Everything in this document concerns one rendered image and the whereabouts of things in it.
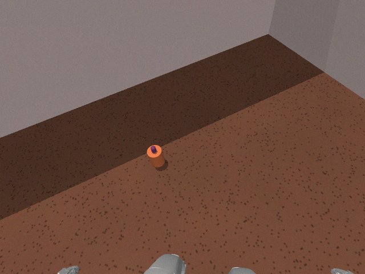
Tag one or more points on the bottle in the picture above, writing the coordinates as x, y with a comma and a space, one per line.
155, 155

